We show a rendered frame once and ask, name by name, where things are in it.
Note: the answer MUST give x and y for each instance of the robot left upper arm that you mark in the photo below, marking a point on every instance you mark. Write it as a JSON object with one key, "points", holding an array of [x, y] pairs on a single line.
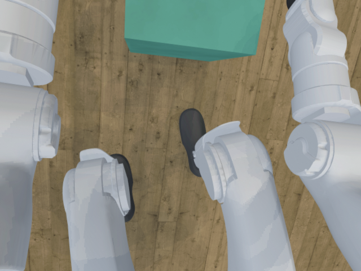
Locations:
{"points": [[29, 131]]}

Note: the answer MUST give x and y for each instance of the robot right upper arm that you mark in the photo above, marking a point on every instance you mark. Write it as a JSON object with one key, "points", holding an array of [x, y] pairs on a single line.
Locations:
{"points": [[326, 155]]}

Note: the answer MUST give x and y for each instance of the carton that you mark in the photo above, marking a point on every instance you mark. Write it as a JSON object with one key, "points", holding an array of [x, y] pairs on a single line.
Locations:
{"points": [[206, 30]]}

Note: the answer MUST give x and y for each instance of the robot left foot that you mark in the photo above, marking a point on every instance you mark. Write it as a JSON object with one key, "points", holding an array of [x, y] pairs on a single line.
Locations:
{"points": [[121, 159]]}

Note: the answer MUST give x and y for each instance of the left robot forearm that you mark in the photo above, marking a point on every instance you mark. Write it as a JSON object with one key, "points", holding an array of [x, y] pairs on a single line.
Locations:
{"points": [[26, 34]]}

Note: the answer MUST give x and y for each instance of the right robot forearm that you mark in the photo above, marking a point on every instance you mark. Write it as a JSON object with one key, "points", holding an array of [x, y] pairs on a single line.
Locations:
{"points": [[319, 69]]}

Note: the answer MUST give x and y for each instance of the robot left thigh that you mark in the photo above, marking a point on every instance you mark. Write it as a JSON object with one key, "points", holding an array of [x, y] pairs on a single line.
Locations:
{"points": [[96, 223]]}

